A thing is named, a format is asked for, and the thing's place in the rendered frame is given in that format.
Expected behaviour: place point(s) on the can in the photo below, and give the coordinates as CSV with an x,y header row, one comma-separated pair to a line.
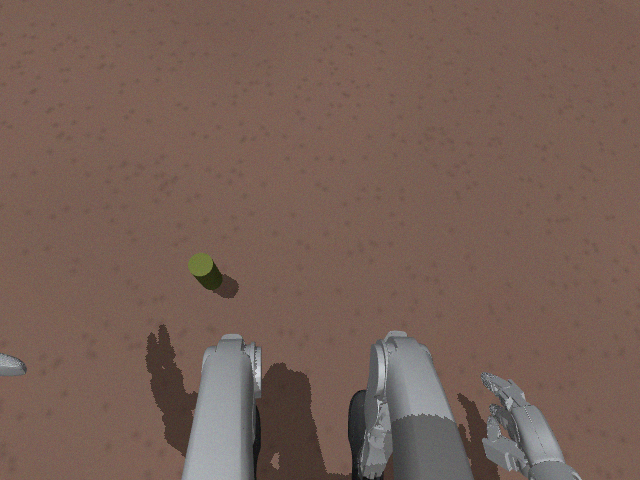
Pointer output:
x,y
205,271

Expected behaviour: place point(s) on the left robot hand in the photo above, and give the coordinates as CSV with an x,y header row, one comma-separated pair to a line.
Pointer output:
x,y
11,366

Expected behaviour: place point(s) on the right robot hand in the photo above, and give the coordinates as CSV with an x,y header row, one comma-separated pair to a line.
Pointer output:
x,y
526,425

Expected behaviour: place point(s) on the right robot foot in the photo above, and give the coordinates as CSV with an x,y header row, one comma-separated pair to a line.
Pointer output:
x,y
356,432

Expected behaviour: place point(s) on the right robot arm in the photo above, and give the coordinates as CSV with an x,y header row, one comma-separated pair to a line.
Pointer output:
x,y
552,470

